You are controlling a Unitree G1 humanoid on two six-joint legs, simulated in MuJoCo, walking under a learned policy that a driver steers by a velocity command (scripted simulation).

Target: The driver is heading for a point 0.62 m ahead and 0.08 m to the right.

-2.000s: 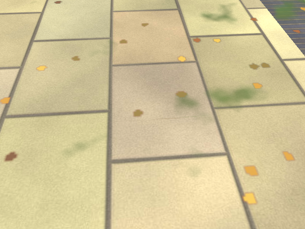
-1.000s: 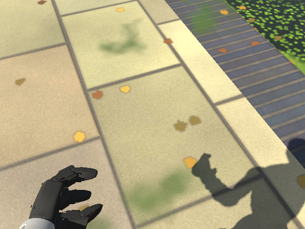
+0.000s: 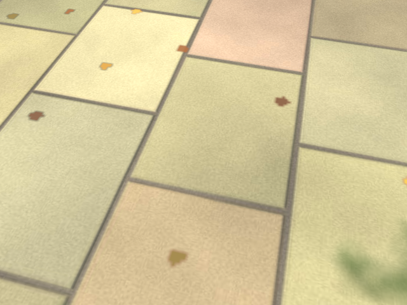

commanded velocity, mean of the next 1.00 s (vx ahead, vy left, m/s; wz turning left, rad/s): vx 0.64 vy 0.00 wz -0.55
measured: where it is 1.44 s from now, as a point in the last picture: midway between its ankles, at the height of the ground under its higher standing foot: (245, 219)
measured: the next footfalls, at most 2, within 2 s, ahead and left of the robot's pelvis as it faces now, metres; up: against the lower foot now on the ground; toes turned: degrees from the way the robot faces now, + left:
left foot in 0.30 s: +0.51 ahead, +0.12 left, +0.00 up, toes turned -17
right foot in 0.68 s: +0.76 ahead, -0.22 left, +0.00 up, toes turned -28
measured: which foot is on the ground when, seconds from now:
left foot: up 0.00-0.28, down 0.30-0.68, up 0.70-1.00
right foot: down 0.00-0.30, up 0.32-0.66, down 0.68-1.00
